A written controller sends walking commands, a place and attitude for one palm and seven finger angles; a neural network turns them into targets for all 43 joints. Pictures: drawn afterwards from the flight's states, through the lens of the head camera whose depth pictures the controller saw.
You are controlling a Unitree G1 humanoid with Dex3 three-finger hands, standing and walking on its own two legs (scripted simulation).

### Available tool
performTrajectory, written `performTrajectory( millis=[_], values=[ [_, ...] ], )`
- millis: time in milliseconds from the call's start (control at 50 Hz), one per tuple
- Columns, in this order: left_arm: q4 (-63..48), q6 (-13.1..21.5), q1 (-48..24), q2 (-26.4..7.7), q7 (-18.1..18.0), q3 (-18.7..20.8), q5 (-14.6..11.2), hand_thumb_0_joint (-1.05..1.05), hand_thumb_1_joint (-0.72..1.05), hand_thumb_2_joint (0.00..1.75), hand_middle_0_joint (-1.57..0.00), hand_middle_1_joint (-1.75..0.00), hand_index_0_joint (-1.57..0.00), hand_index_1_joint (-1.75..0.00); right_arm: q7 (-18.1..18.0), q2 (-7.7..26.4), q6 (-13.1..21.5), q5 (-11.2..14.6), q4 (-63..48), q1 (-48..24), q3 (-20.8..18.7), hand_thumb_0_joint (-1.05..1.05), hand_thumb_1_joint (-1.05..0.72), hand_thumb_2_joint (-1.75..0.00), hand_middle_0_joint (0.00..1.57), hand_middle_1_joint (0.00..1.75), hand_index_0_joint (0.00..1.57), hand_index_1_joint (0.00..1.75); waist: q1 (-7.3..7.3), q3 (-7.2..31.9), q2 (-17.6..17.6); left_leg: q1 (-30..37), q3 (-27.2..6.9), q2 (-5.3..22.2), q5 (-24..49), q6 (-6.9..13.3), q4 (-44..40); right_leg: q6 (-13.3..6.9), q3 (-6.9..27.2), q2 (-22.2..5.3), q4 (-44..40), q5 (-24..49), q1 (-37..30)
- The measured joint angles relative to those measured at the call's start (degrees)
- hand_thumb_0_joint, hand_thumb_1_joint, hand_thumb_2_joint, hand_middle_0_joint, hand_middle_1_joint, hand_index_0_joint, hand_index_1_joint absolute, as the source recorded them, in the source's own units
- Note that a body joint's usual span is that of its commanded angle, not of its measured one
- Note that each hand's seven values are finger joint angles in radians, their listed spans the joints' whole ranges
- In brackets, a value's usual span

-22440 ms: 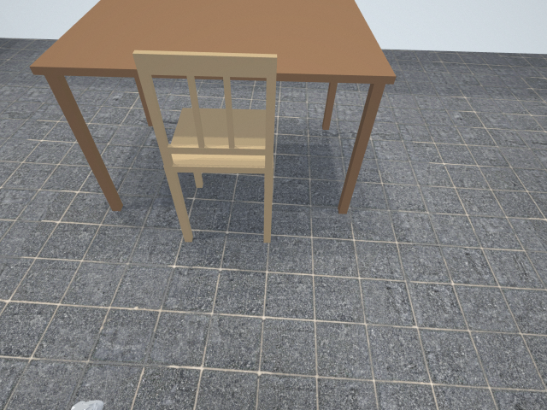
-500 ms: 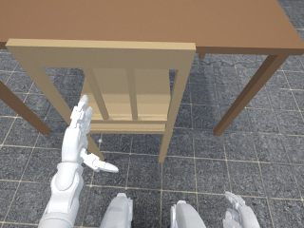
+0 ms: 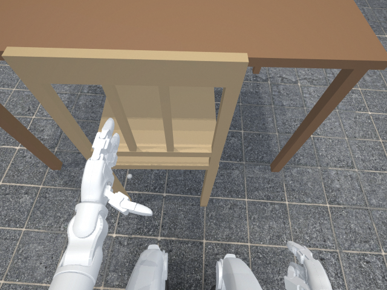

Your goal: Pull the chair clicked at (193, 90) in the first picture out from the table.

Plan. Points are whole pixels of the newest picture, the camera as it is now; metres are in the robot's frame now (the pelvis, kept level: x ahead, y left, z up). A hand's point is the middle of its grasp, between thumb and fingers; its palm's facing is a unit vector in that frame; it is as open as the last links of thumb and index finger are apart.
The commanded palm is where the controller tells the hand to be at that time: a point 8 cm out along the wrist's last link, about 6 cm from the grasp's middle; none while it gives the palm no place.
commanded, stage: push the fingers through the gap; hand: left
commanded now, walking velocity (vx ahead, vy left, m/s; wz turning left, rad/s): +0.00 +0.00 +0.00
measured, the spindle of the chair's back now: (122, 121) +0.47 +0.18 +0.01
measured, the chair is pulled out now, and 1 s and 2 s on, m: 0.00 0.00 0.00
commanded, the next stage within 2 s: hook a spindle and tug to test in 1.48 s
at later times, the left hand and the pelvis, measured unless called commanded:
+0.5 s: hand (128, 154) +0.38 +0.15 +0.03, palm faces +0.01 -1.00 -0.04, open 17.0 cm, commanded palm +0.36 +0.19 +0.02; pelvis +0.00 +0.01 +0.00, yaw +0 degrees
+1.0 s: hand (131, 131) +0.44 +0.15 +0.02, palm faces +0.03 -1.00 -0.03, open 17.0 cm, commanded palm +0.42 +0.20 +0.02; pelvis -0.01 +0.01 +0.00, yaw -1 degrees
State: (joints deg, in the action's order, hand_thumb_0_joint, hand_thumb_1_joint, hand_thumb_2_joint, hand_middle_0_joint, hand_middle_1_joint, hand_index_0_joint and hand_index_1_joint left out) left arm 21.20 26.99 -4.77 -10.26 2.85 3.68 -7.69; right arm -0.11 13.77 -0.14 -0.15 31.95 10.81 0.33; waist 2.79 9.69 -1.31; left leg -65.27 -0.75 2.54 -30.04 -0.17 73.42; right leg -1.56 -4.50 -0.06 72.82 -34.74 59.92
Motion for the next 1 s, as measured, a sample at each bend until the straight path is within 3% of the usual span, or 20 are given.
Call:
performTrajectory(
  millis=[280,1000],
  values=[
    [5.62,-0.64,-6.95,-1.0,-0.08,1.96,-0.05,-0.01,-0.5,0.3,-0.06,-0.08,-0.06,-0.09,-0.02,0.0,-0.48,0.14,1.06,0.52,0.21,0.01,-0.91,-0.9,0.2,0.3,0.2,0.3,0.38,-0.2,-0.16,-0.78,-0.06,-0.03,0.39,0.12,0.14,0.1,-0.03,-0.01,0.06,0.42,0.72],
    [25.79,1.93,-26.66,-3.85,-1.38,8.59,2.56,-0.01,-0.5,0.3,-0.06,-0.08,-0.06,-0.08,1.0,0.08,-2.31,-0.88,3.55,3.61,0.12,0.01,-0.91,-0.9,0.2,0.3,0.2,0.3,3.71,-0.3,-0.34,-3.96,0.72,0.16,0.72,1.15,0.55,1.11,0.83,0.17,-0.27,1.54,3.88]
  ],
)
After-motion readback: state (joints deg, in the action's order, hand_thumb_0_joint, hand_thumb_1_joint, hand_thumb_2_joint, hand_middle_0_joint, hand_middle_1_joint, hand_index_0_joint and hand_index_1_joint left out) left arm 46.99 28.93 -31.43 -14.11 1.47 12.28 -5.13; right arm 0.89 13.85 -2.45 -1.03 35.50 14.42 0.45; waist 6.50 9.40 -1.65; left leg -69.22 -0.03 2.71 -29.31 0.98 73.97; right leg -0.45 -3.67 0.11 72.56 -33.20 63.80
